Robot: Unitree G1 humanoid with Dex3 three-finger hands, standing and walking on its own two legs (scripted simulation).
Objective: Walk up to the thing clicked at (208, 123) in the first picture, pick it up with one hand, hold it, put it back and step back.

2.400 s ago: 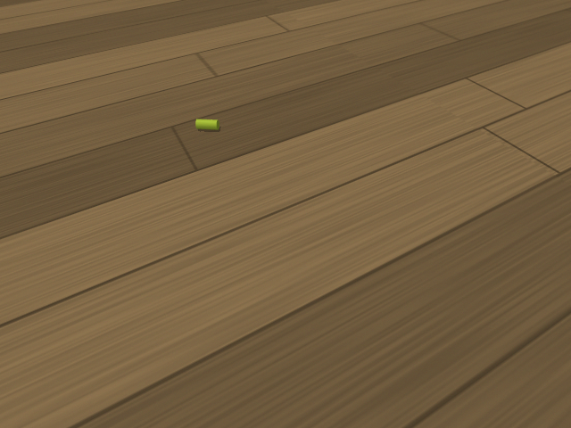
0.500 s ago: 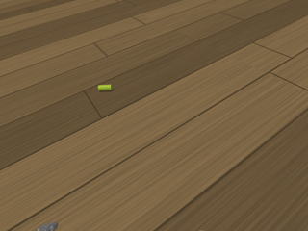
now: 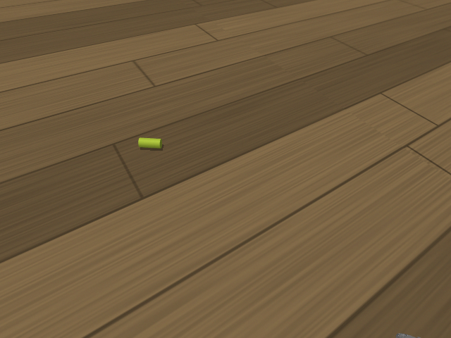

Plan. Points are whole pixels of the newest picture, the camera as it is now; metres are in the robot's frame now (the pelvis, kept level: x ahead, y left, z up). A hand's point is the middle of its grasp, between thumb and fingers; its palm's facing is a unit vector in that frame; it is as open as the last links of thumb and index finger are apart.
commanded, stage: walk up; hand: left
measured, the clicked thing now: (150, 143) +1.35 +0.47 -0.73
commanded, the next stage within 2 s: none
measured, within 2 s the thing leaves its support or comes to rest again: neither
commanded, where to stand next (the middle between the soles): +1.00 +0.25 m, yaw -3 degrees
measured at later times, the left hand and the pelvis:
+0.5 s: hand (97, 248) +0.34 +0.30 -0.11, palm faces -0.01 -0.91 -0.42, open 7.3 cm; pelvis +0.25 +0.03 +0.01, yaw +0 degrees
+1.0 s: hand (85, 179) +0.55 +0.41 -0.13, palm faces -0.08 -0.92 -0.38, open 7.3 cm; pelvis +0.48 +0.13 +0.01, yaw -1 degrees
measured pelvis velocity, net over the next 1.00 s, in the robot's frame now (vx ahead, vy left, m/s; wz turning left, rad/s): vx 0.48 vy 0.13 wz -0.02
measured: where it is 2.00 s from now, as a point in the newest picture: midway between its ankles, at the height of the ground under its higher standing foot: (178, 212)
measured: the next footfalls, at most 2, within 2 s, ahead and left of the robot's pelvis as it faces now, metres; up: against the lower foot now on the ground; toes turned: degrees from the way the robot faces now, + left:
right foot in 0.28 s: +0.32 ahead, -0.10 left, +0.00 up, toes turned -7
left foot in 0.70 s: +0.50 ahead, +0.23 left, +0.00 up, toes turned +6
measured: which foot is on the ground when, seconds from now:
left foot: down 0.00-0.30, up 0.32-0.68, down 0.70-1.00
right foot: up 0.00-0.26, down 0.28-0.72, up 0.74-1.00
